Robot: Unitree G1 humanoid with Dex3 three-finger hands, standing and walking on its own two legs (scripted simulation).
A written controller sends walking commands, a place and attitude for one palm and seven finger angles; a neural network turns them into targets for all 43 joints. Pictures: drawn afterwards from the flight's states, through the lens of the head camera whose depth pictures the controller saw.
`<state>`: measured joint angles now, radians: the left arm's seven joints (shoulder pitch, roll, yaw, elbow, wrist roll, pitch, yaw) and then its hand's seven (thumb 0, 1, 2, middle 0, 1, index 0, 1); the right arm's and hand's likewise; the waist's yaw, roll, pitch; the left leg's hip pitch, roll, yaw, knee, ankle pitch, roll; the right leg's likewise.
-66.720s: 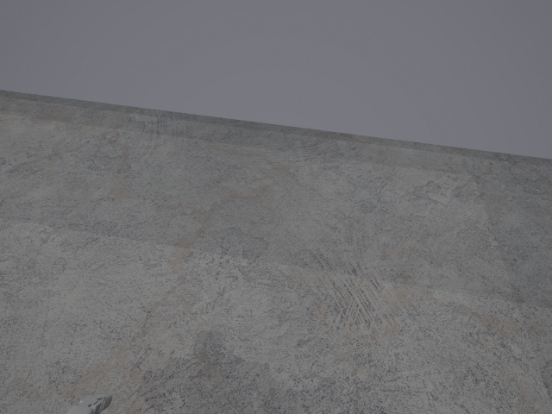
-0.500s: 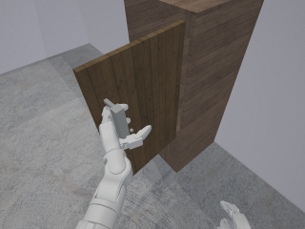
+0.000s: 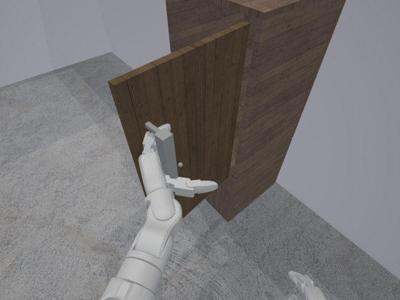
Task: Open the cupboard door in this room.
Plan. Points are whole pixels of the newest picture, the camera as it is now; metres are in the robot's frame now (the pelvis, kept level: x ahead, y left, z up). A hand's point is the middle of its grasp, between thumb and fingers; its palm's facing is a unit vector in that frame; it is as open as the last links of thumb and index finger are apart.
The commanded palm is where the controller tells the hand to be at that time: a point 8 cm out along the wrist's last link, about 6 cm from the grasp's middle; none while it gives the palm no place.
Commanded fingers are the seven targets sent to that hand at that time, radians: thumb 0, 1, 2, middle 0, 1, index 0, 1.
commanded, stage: slide the hand sideways off the handle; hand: left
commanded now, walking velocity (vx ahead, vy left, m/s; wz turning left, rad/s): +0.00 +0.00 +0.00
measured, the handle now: (160, 152) +0.39 +0.11 +0.10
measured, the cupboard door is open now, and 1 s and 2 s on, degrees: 96 98 98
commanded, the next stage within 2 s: draw the hand back to the body in 1.22 s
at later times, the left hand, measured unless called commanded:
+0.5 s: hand (176, 185) +0.31 +0.07 +0.09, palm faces -0.09 -1.00 +0.00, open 16.3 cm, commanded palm +0.29 +0.13 +0.09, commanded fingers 0.00 -0.50 0.30 -0.15 -0.30 -0.15 -0.30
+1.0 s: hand (148, 208) +0.26 +0.11 +0.09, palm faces -0.02 -1.00 -0.03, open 16.2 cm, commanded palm +0.23 +0.17 +0.09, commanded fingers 0.00 -0.50 0.30 -0.15 -0.30 -0.15 -0.30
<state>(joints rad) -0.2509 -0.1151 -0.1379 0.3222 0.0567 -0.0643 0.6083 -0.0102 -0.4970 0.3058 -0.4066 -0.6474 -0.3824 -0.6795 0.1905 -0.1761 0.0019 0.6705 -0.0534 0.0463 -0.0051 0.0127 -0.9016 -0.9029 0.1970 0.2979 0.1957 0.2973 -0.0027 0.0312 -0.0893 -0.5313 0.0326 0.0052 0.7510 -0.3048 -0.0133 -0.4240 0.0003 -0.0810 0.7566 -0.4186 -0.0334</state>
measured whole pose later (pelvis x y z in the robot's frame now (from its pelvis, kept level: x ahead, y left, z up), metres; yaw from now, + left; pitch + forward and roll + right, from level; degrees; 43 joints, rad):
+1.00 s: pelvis +0.03 -0.01 +0.00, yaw -1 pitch +4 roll +1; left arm 0.32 0.15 -0.02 -0.12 -0.17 -0.18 -0.08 -0.01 -0.50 0.30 -0.18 -0.31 -0.17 -0.31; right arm 0.21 -0.22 0.03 0.52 0.01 -0.05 -0.02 0.01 -0.90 -0.90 0.20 0.30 0.20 0.30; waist 0.02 0.04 -0.08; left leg -0.44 0.04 0.02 0.71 -0.33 -0.03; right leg -0.35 0.01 -0.07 0.73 -0.45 -0.05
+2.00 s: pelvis +0.02 +0.01 +0.02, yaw -1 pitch -1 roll -1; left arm 0.45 0.28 0.13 -0.36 -0.10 -0.07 0.02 -0.01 -0.29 0.40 -0.16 -0.30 -0.17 -0.30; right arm 0.20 -0.21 0.07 0.57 0.01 -0.16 -0.10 0.01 -0.90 -0.90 0.20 0.30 0.20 0.30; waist 0.05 0.05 -0.03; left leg -0.32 0.03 0.02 0.61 -0.28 0.01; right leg -0.19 0.00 -0.06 0.56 -0.36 -0.01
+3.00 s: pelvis +0.04 +0.00 +0.03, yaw -2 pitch -3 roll +0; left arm 0.46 0.34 0.32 -0.36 -0.07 -0.08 0.10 0.02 0.89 0.90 -0.21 -0.30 -0.21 -0.30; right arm 0.17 -0.22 0.01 0.65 -0.01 -0.07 -0.09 0.01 -0.90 -0.90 0.20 0.30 0.20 0.30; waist 0.07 0.06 0.02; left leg -0.11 0.04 0.05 0.39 -0.22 -0.02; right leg 0.00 0.03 -0.03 0.33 -0.28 -0.03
